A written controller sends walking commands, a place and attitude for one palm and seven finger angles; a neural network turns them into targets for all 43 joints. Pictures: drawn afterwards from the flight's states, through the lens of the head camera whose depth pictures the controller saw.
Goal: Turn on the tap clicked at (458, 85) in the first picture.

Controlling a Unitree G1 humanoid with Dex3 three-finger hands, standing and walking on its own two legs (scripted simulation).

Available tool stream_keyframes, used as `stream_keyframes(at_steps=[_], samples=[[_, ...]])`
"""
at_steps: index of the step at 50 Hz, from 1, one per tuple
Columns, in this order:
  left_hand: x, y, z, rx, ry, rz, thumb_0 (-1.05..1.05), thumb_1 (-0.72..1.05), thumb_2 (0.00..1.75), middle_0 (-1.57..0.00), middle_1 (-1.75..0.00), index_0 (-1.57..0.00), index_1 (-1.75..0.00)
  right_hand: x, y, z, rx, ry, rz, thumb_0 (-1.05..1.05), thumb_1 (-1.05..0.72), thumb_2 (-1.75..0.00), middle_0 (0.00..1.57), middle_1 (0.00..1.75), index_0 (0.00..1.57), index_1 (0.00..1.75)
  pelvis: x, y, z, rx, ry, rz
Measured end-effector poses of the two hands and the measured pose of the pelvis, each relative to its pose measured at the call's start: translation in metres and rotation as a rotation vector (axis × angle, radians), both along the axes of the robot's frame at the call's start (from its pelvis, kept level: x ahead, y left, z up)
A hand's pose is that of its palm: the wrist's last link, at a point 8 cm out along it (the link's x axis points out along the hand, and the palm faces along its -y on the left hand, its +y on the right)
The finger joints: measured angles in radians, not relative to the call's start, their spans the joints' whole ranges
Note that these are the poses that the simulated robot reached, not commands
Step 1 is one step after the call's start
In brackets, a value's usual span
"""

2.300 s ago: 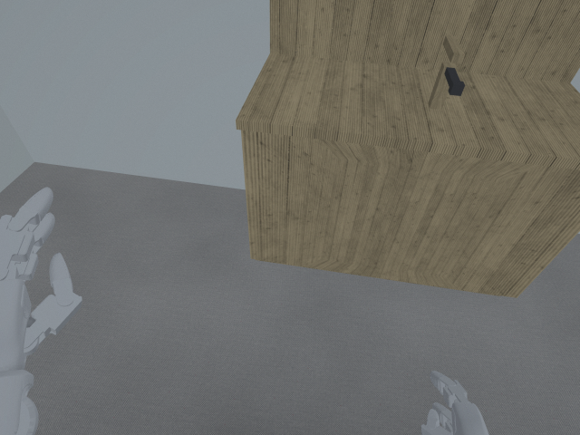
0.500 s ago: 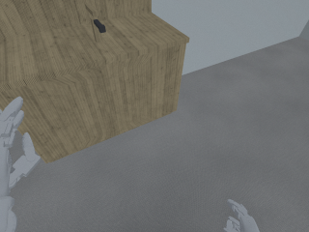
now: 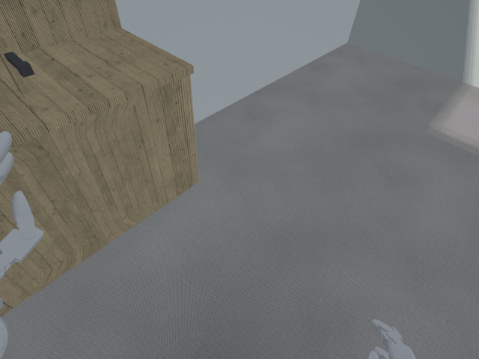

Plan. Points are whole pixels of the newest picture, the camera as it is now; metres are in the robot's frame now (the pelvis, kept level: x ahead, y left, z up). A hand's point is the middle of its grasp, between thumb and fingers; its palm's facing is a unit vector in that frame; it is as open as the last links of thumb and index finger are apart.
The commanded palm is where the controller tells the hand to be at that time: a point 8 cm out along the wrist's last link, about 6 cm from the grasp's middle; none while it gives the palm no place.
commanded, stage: walk to a spot facing it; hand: left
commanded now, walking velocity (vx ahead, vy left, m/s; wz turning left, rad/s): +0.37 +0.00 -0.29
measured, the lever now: (24, 69) +0.76 +0.60 +0.09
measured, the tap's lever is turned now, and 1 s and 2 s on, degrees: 0 0 0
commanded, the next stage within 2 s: turn to face it in 0.42 s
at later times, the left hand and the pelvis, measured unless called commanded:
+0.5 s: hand (145, 140) +0.39 +0.17 +0.18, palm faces +0.32 -0.84 -0.45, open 7.4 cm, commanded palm +0.34 +0.22 +0.19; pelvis +0.16 -0.04 +0.01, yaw -5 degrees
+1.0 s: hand (150, 125) +0.44 +0.18 +0.18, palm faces +0.48 -0.75 -0.45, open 7.4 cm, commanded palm +0.38 +0.21 +0.19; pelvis +0.25 -0.08 +0.01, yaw +5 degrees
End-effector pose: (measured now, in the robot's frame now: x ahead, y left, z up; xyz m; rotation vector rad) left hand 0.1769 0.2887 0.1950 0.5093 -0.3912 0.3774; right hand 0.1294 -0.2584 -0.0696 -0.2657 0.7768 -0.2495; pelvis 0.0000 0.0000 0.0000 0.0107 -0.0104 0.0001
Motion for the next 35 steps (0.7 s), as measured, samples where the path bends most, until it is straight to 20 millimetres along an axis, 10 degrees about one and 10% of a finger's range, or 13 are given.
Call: stream_keyframes(at_steps=[8, 14, 26, 35], samples=[[0.061, -0.044, 0.000, 0.016, 0.103, -0.076, 0.01, 0.89, 0.90, -0.20, -0.30, -0.20, -0.30, 0.043, 0.027, -0.009, 0.157, -0.034, 0.023, 0.01, -0.90, -0.90, 0.21, 0.30, 0.21, 0.30, 0.043, -0.018, 0.006, -0.022, 0.017, -0.063], [0.102, -0.072, -0.002, 0.053, 0.091, -0.088, 0.01, 0.89, 0.90, -0.21, -0.30, -0.21, -0.30, 0.077, 0.007, -0.040, 0.193, 0.044, 0.037, 0.01, -0.90, -0.90, 0.21, 0.30, 0.21, 0.30, 0.076, -0.041, -0.008, -0.017, 0.010, -0.066], [0.186, -0.073, 0.005, 0.024, 0.074, -0.108, 0.01, 0.89, 0.90, -0.21, -0.30, -0.21, -0.30, 0.160, -0.048, -0.005, 0.022, 0.059, -0.033, 0.01, -0.90, -0.90, 0.20, 0.30, 0.20, 0.30, 0.165, -0.041, 0.004, 0.014, 0.014, -0.089], [0.254, -0.074, 0.004, 0.018, 0.014, -0.154, 0.01, 0.89, 0.90, -0.21, -0.30, -0.21, -0.30, 0.229, -0.026, -0.001, 0.096, -0.066, -0.043, 0.01, -0.90, -0.90, 0.20, 0.30, 0.20, 0.30, 0.210, -0.043, -0.004, -0.008, -0.007, -0.074]])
